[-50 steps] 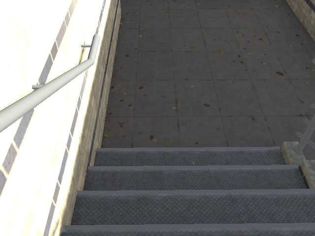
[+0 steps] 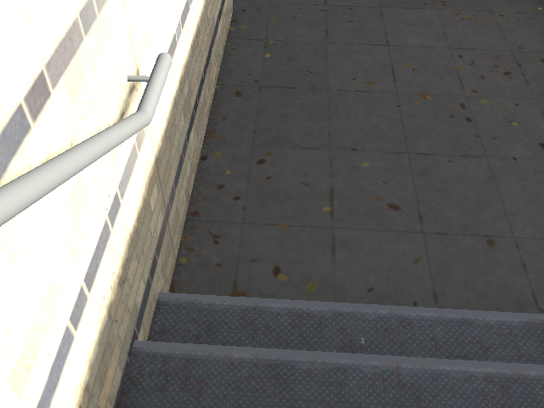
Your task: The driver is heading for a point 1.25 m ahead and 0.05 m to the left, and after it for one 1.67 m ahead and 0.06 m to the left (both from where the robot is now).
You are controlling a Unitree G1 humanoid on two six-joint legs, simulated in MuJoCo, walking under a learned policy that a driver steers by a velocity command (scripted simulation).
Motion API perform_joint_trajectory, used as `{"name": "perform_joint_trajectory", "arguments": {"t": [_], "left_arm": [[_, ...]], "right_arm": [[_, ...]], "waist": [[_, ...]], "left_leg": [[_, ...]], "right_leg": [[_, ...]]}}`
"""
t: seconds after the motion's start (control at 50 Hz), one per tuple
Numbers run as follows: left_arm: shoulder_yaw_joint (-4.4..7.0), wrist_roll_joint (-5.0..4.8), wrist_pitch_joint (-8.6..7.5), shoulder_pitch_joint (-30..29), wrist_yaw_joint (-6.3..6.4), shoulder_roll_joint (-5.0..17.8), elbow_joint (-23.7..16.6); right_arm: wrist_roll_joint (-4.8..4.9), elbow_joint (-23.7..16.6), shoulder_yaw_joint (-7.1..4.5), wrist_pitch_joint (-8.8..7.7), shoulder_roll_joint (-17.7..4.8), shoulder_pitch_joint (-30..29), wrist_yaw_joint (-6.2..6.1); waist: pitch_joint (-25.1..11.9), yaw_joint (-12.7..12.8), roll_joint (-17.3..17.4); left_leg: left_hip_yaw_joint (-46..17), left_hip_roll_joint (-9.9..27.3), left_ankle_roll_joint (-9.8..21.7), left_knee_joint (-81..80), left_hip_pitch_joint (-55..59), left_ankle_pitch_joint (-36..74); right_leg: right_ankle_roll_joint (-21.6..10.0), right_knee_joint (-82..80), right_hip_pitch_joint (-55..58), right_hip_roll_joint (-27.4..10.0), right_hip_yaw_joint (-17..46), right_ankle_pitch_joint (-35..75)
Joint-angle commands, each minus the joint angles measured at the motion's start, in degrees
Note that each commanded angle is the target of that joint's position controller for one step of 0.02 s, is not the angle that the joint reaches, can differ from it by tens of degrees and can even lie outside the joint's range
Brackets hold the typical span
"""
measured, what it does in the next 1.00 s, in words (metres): goes down: left foot 0.16 m lower, then right foot 0.16 m lower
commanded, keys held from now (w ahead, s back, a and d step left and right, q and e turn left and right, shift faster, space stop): w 1.00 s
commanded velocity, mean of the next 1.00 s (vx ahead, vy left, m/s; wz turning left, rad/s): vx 0.50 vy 0.00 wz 0.00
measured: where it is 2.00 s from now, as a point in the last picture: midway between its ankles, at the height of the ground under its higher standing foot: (295, 314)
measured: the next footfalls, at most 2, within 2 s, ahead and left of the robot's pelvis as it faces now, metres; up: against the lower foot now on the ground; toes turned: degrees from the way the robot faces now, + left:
left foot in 0.08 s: +0.19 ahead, +0.10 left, -0.16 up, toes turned +4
right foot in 0.62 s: +0.49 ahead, -0.08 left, -0.32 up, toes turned -4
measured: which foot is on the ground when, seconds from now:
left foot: up 0.00-0.06, down 0.08-0.62, up 0.64-1.00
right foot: down 0.00-0.10, up 0.12-0.60, down 0.62-1.00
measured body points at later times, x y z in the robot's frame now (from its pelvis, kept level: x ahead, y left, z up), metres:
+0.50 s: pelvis +0.27 +0.02 -0.15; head +0.26 +0.03 +0.30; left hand +0.40 +0.26 -0.28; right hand +0.17 -0.21 -0.29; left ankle +0.15 +0.10 -0.82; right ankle +0.44 -0.12 -0.84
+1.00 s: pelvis +0.55 -0.01 -0.29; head +0.55 -0.02 +0.16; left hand +0.43 +0.22 -0.42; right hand +0.66 -0.27 -0.42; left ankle +0.73 +0.15 -0.96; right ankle +0.45 -0.08 -0.98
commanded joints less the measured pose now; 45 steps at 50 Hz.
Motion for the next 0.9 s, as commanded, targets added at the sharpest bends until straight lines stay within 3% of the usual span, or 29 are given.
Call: {"name": "perform_joint_trajectory", "arguments": {"t": [0.02, 0.04, 0.08, 0.1, 0.12, 0.14, 0.16, 0.18, 0.2, 0.24, 0.28, 0.32, 0.36, 0.38, 0.42, 0.54, 0.58, 0.62, 0.64, 0.66, 0.68, 0.7, 0.72, 0.74, 0.76, 0.78, 0.82, 0.86, 0.9], "left_arm": [[0.22, 2.06, 1.5, 4.3, 1.5, 3.5, -0.5], [0.21, 2.42, 1.99, 4.7, 1.78, 4.8, 0.2], [0.57, 1.64, 2.49, 4.1, 1.97, 7.4, 0.7], [1.14, 0.35, 2.23, 7.5, 1.25, 5.4, 1.0], [0.8, -2.25, 1.7, 11.7, 1.68, 3.6, -0.8], [0.61, -2.88, 0.98, 4.6, 1.81, 6.0, -4.3], [1.36, -1.73, 1.13, -4.0, 1.49, 7.5, -6.8], [2.43, 0.71, 1.67, -6.4, 0.78, 10.2, -6.6], [2.98, 1.7, 2.46, -6.6, 0.47, 9.5, -5.5], [1.65, 1.68, 4.3, -6.7, -0.43, 2.3, -4.2], [0.95, 3.61, 6.21, -6.0, -1.24, 0.3, -4.6], [1.26, 2.55, 6.66, -6.3, -1.27, 1.9, -4.8], [2.01, 2.17, 5.5, -18.3, -2.16, 3.4, -9.3], [2.58, 1.31, 4.03, -20.3, -1.86, 7.2, -10.1], [1.96, 1.25, 2.78, -21.2, -2.76, 4.0, -9.5], [1.04, -0.8, 2.58, -31.9, -2.54, 3.3, -15.0], [1.8, -0.69, 1.95, -20.9, -1.57, 4.4, -11.8], [3.37, 0.21, 2.11, 0.0, -1.84, 7.1, -4.4], [4.07, 0.19, 2.27, 4.8, -2.68, 10.4, -2.9], [3.33, -0.09, 2.62, 6.7, -3.58, 10.9, -4.0], [5.24, -1.1, 3.2, 8.6, -3.19, 16.5, -3.5], [4.34, -0.48, 2.55, 3.3, -1.74, 12.5, -4.6], [2.27, 0.04, 2.35, -3.1, -1.51, 6.0, -6.2], [1.13, 1.58, 1.21, -4.8, -1.36, 5.2, -7.1], [0.62, 1.81, -0.05, -3.8, -1.25, 4.2, -5.6], [0.44, 0.48, -1.02, -4.5, -0.83, 4.6, -5.5], [1.19, -0.46, -1.46, -2.3, -0.76, 8.3, -4.8], [1.19, -0.54, -1.1, -1.4, -1.18, 8.2, -5.6], [0.34, -1.07, -1.7, 3.6, -0.57, 5.1, -3.5]], "right_arm": [[0.95, -5.1, 0.72, -1.08, -1.0, -5.3, -0.83], [0.78, -3.2, 0.17, -1.58, -2.2, -0.1, -1.25], [-0.29, 4.0, -0.94, -2.29, -4.0, 20.6, -1.17], [0.05, 6.1, -2.48, -1.95, -8.8, 26.2, -0.89], [0.12, 5.0, -1.92, -1.78, -9.7, 29.3, 0.19], [0.72, 5.4, -2.69, -1.48, -12.8, 31.8, 0.54], [1.47, 5.3, -3.03, -1.32, -13.2, 27.3, -1.04], [1.03, 3.9, -1.3, -1.73, -6.9, 21.3, -1.32], [-0.29, 2.8, -0.39, -2.74, -5.1, 17.6, -1.63], [0.7, 4.1, 1.1, -4.45, -1.2, 18.3, -2.41], [0.65, 4.3, 0.15, -4.22, -5.5, 20.1, -2.91], [0.52, 3.3, -0.09, -3.98, -5.7, 21.1, -2.45], [1.62, 4.7, 1.09, -4.69, -1.2, 23.5, -2.62], [1.93, 2.9, -0.05, -5.92, -4.1, 18.8, -2.94], [1.37, 2.4, 0.48, -5.72, -3.5, 17.2, -2.87], [-0.96, 4.2, 0.68, -2.42, -3.3, 27.1, -4.84], [-2.12, 5.8, 0.9, -1.42, -3.2, 28.1, -5.39], [-0.93, 6.3, 0.67, -1.31, -5.3, 27.4, -5.1], [0.42, 6.5, 0.2, -1.9, -2.0, 29.8, -4.21], [2.72, 3.9, 0.32, -2.46, -2.5, 33.2, -4.88], [4.21, -1.4, 0.82, -3.29, -3.6, 25.6, -5.18], [1.52, -2.3, 0.67, -2.51, -4.8, 16.8, -5.54], [-0.31, -1.7, -0.94, -1.72, -7.8, 15.1, -4.79], [0.16, 0.8, -1.52, -0.66, -7.4, 17.9, -4.22], [-0.43, 2.9, -1.73, 0.13, -5.3, 19.9, -3.94], [-0.23, 2.0, -1.14, 0.87, -2.1, 16.7, -3.24], [-1.5, 1.5, -0.81, 1.95, -0.3, 14.5, -2.25], [-0.65, 1.6, -1.05, 2.52, -1.4, 15.3, -2.16], [-0.21, -1.9, -1.84, 1.22, -3.0, 5.3, -1.41]], "waist": [[10.9, 2.6, -4.1], [9.7, 0.8, -2.4], [0.8, -8.5, 1.8], [-4.9, -9.0, 11.1], [-15.1, -7.7, 10.6], [-14.7, -11.2, 8.5], [-7.3, -10.5, 10.3], [-0.8, -7.6, 1.8], [4.0, -5.0, -1.2], [7.6, -1.2, -3.7], [4.5, -1.1, 3.5], [2.8, -0.5, 3.7], [5.8, -2.9, 3.0], [7.4, -2.0, -0.2], [3.4, -2.7, 0.0], [12.5, -12.8, 3.2], [8.7, -9.5, -0.3], [-1.2, 0.0, -4.6], [-7.4, -0.2, -15.1], [-15.5, -1.6, -13.9], [-19.9, 2.6, -18.9], [-6.8, 2.6, -9.0], [0.4, -1.6, -2.3], [3.0, -4.2, -2.4], [5.2, -5.8, -3.3], [7.4, -7.4, -3.2], [3.6, -7.4, -7.1], [1.5, -8.0, -8.1], [5.4, -5.2, -4.8]], "left_leg": [[2.3, 0.6, 0.8, -12.6, 3.8, -0.2], [3.4, 0.2, 1.2, -14.4, 9.4, -4.0], [6.6, -1.2, 2.1, -20.5, 30.6, -4.5], [-0.2, 5.6, 4.5, -7.5, 46.0, 4.8], [-11.3, 15.3, 8.4, 11.4, 60.8, 17.1], [-21.2, 21.0, 13.5, 0.0, 62.1, -10.2], [-29.7, 24.4, 17.7, -12.9, 50.6, -39.3], [-27.1, 21.6, 16.7, -14.0, 38.3, -40.7], [-23.4, 18.9, 15.4, -11.8, 26.3, -33.6], [-15.3, 12.7, 11.1, -8.7, 8.4, -28.9], [-13.9, 11.1, 11.7, -10.4, 4.7, -21.9], [-14.1, 10.8, 10.8, -8.4, 5.9, -21.5], [-15.1, 8.2, 9.5, -6.3, 11.6, -38.3], [-10.5, 5.5, 7.7, -4.4, 6.3, -37.2], [-4.8, 2.6, 7.1, -1.7, -3.6, -44.2], [-10.9, 5.9, 9.1, 8.3, 18.4, -31.3], [-7.3, 4.7, 9.1, 22.9, 18.6, -23.5], [-3.7, 1.0, 9.2, 49.3, 13.3, -19.8], [0.4, -7.8, 6.1, 74.5, -4.0, -65.6], [-2.7, -6.8, 5.5, 86.4, -19.8, -74.1], [-1.6, -7.7, 4.0, 90.7, -33.8, -68.3], [-3.0, -3.6, 3.2, 80.9, -40.2, -56.0], [-6.1, -0.5, 1.8, 65.8, -31.2, -48.8], [-7.4, 0.4, 1.1, 54.9, -21.9, -44.8], [-9.0, 0.2, 0.7, 51.0, -18.4, -40.3], [-7.4, 0.3, -1.4, 38.3, -13.6, -32.5], [-3.8, 0.2, -2.2, 31.9, -7.6, -28.9], [-3.5, 0.8, -1.3, 32.0, -8.4, -22.8], [-9.7, 0.9, -0.7, 22.2, -20.1, -11.3]], "right_leg": [[-7.0, -4.6, -7.0, -11.6, 11.8, 31.1], [-7.8, 1.6, -6.3, -12.0, 12.5, 36.2], [-8.3, 25.6, -8.5, -8.3, 7.8, 42.1], [-6.0, 49.5, -23.2, -1.1, 5.6, 7.2], [-4.9, 65.8, -38.8, -0.9, 8.9, -10.5], [-5.6, 64.5, -52.5, -1.5, 9.3, -2.0], [-4.2, 57.7, -58.1, -4.2, 8.3, 8.2], [-2.8, 47.0, -52.2, -7.8, 11.6, 14.1], [-1.7, 34.8, -45.1, -8.2, 13.4, 18.3], [1.0, 22.9, -36.9, -9.0, 13.1, 29.6], [1.9, 18.9, -31.3, -8.0, 9.7, 31.9], [1.1, 20.0, -33.2, -8.3, 10.5, 39.4], [-0.6, 10.1, -43.1, -9.3, 14.4, 54.6], [-0.3, -1.9, -36.2, -7.6, 13.1, 60.5], [0.8, -7.9, -16.2, -4.8, 5.1, 74.8], [0.8, -27.4, -27.3, -7.9, 6.2, 57.5], [-0.7, -35.0, -13.3, -7.4, 3.8, 58.9], [-2.6, -38.3, 9.5, -6.7, 1.9, 56.9], [-5.3, -23.0, 26.2, -14.8, 8.9, 75.0], [-7.7, -7.0, 39.2, -22.9, 18.3, 85.1], [-16.9, -20.4, 41.8, -32.0, 34.0, 55.7], [-17.3, -30.9, 29.1, -30.6, 33.8, 30.0], [-15.0, -31.3, 14.4, -26.8, 29.2, 30.7], [-13.5, -30.6, 1.9, -24.0, 26.1, 34.6], [-12.0, -27.6, -4.9, -21.1, 24.5, 41.5], [-10.2, -30.6, -13.3, -17.5, 18.7, 41.0], [-11.4, -31.6, -14.2, -16.5, 18.0, 46.0], [-11.1, -29.6, -12.2, -16.0, 18.2, 46.3], [-11.0, -26.1, -4.7, -15.2, 21.5, 32.6]]}}
Velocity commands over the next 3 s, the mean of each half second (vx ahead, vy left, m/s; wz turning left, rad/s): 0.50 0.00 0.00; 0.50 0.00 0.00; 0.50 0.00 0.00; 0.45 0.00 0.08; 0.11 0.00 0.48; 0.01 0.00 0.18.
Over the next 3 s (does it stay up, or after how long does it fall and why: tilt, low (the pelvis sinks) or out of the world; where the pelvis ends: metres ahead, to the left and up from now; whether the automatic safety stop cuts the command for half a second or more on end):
stays up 1.35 -0.07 -0.72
